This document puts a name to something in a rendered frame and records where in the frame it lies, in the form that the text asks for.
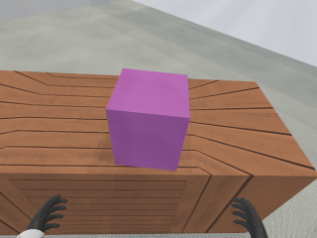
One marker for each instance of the robot right hand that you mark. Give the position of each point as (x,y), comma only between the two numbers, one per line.
(254,223)

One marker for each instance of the pedestal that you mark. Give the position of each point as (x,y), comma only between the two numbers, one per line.
(55,140)

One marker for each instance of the robot left hand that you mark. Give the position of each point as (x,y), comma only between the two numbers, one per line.
(40,220)

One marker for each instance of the carton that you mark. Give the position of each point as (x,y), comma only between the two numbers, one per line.
(148,115)

